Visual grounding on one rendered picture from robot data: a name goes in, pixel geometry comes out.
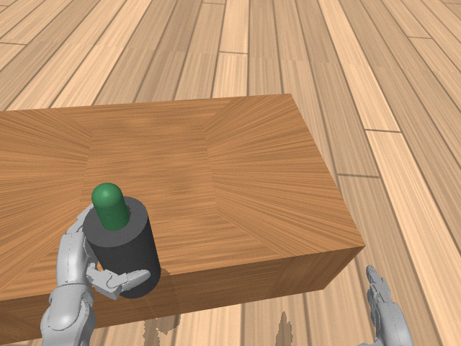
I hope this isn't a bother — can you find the left robot arm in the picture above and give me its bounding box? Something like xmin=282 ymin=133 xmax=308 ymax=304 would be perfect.
xmin=40 ymin=283 xmax=97 ymax=346

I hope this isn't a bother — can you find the right robot hand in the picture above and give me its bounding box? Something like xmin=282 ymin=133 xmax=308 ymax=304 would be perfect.
xmin=357 ymin=265 xmax=413 ymax=346

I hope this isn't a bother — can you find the bottle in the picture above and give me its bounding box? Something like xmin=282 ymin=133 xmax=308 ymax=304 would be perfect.
xmin=83 ymin=182 xmax=161 ymax=298

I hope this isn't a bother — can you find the left robot hand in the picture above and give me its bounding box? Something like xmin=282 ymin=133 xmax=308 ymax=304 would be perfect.
xmin=56 ymin=203 xmax=151 ymax=300

